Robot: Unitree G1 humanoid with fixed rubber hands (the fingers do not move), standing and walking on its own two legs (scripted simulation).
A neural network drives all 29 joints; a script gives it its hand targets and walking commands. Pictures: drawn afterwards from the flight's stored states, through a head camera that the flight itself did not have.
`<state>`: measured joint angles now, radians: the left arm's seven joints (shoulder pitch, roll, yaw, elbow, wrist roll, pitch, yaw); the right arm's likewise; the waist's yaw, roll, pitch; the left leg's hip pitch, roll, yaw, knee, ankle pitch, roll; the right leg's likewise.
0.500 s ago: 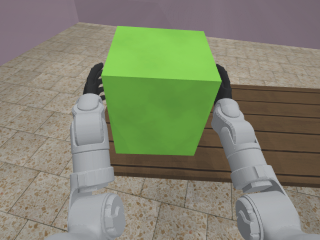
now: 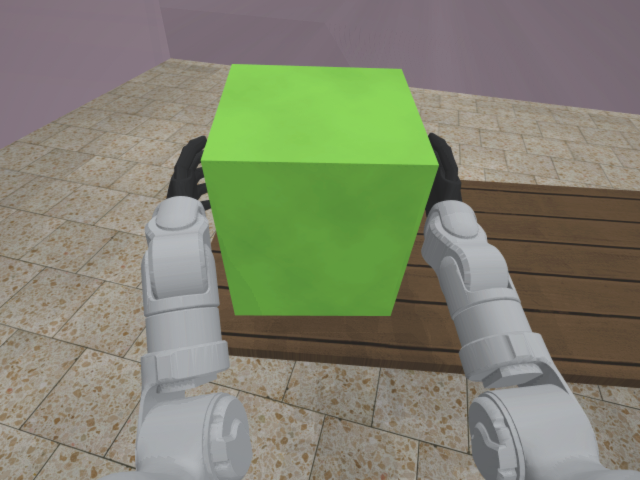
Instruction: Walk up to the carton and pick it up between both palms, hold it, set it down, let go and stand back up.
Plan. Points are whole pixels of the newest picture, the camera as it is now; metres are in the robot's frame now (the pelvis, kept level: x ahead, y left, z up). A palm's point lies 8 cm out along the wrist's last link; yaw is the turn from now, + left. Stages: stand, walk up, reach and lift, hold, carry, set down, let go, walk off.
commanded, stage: hold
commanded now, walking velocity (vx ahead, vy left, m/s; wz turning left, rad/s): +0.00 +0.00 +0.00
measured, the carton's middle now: (315, 196) +0.40 +0.00 +0.19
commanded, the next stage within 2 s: none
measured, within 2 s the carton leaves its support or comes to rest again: neither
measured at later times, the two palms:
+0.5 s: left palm (192, 203) +0.37 +0.15 +0.20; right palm (441, 202) +0.36 -0.15 +0.20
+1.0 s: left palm (188, 201) +0.36 +0.15 +0.21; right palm (439, 199) +0.36 -0.14 +0.20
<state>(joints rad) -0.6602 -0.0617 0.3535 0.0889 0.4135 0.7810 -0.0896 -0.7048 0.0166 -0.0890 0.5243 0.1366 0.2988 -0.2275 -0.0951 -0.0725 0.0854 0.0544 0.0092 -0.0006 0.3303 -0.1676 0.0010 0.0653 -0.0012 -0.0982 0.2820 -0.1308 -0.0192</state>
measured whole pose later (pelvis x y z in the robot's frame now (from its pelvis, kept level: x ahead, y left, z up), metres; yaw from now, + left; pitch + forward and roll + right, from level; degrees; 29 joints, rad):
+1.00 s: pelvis +0.01 +0.00 +0.00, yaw +0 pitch -12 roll -1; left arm -0.64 -0.06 0.33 0.04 0.40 0.79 -0.08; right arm -0.68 0.01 -0.07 0.47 0.15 0.30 -0.24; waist -0.11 -0.07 0.09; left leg 0.05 0.01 0.00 0.33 -0.18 0.00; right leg 0.07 0.00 -0.10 0.27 -0.14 -0.02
